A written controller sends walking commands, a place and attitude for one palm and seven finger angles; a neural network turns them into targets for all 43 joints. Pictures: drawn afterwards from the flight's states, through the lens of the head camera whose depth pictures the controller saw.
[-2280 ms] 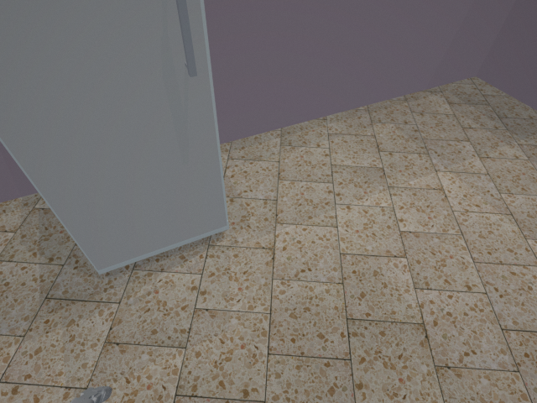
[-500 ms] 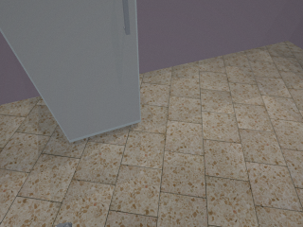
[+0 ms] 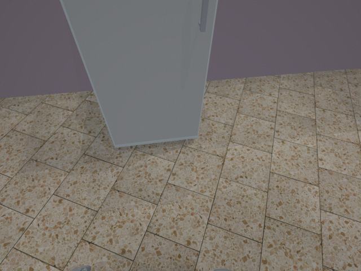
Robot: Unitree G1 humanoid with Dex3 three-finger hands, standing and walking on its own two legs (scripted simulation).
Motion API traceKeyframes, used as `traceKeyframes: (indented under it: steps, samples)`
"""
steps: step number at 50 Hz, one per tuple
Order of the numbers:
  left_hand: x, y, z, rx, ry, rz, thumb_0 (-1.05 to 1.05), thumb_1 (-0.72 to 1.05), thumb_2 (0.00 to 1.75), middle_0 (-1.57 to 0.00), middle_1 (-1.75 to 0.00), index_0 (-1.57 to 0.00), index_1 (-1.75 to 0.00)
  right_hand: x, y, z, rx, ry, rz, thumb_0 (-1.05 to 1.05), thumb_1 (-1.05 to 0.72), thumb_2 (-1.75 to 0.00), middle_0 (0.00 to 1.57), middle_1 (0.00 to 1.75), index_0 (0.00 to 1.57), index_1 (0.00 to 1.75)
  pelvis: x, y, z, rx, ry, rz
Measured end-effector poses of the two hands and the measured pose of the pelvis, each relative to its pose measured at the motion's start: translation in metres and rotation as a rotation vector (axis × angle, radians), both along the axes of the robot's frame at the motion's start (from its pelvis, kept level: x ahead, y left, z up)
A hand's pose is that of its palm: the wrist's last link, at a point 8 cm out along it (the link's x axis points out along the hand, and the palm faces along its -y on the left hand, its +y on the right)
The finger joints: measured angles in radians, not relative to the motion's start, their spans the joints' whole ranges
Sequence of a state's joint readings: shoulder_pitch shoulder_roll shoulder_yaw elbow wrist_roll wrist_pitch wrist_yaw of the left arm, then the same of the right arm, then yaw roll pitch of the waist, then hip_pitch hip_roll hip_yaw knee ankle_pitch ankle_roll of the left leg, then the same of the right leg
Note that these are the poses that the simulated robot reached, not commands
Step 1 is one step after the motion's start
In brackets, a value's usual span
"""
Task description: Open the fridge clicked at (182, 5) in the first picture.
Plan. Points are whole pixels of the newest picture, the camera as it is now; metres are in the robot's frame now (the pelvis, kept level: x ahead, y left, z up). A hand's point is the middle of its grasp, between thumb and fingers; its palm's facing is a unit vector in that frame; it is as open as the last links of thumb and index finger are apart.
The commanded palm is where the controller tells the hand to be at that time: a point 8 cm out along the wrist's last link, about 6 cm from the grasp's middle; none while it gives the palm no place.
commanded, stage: turn to face it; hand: right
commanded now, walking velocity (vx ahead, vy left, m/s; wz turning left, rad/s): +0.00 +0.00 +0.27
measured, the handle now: out of the picture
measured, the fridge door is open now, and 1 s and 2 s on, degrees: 0 0 0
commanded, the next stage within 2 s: take the last steps up to it in 0.16 s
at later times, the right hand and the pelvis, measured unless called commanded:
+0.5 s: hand out of the picture +0.09 -0.22 -0.16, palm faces -0.19 +0.97 -0.17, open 7.4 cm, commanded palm none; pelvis -0.01 -0.05 +0.01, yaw +10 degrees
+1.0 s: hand out of the picture +0.08 -0.25 -0.21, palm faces -0.08 +0.99 -0.14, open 7.4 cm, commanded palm none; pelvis +0.13 -0.07 -0.03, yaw +9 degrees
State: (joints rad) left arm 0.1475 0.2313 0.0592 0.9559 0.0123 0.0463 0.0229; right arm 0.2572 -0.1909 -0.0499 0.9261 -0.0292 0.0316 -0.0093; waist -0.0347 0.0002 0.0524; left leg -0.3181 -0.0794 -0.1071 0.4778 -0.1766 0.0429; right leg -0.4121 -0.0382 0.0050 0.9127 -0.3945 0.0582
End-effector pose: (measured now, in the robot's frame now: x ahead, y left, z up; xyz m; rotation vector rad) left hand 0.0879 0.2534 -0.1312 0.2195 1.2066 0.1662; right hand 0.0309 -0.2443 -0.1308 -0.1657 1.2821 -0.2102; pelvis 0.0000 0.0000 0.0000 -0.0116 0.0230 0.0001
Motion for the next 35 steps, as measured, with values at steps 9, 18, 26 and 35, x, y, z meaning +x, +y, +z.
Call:
traceKeyframes:
  steps: [9, 18, 26, 35]
  samples:
    - [-0.034, -0.039, 0.015, 0.050, -0.056, 0.063, 0.01, 0.91, 0.89, -0.20, -0.30, -0.20, -0.30, 0.021, -0.047, -0.018, 0.024, -0.030, 0.067, 0.00, -0.90, -0.90, 0.20, 0.30, 0.20, 0.30, -0.012, -0.040, -0.005, 0.028, -0.007, 0.065]
    - [-0.105, -0.076, 0.017, 0.015, 0.051, 0.163, 0.01, 0.90, 0.89, -0.20, -0.30, -0.20, -0.30, 0.039, -0.059, -0.009, 0.046, -0.036, 0.151, 0.00, -0.91, -0.90, 0.19, 0.30, 0.19, 0.30, -0.016, -0.058, 0.007, 0.054, -0.026, 0.131]
    - [-0.184, -0.092, 0.006, -0.058, 0.210, 0.312, 0.01, 0.90, 0.89, -0.20, -0.30, -0.20, -0.30, 0.068, -0.023, -0.005, 0.079, -0.015, 0.273, 0.00, -0.91, -0.90, 0.19, 0.30, 0.19, 0.29, -0.007, -0.050, 0.008, 0.046, -0.017, 0.179]
    - [-0.212, -0.081, -0.010, -0.127, 0.407, 0.333, 0.01, 0.91, 0.89, -0.20, -0.30, -0.20, -0.30, 0.092, 0.009, -0.005, 0.057, -0.131, 0.203, -0.02, -0.94, -0.90, 0.20, 0.30, 0.20, 0.30, 0.022, -0.025, -0.003, 0.041, -0.035, 0.159]
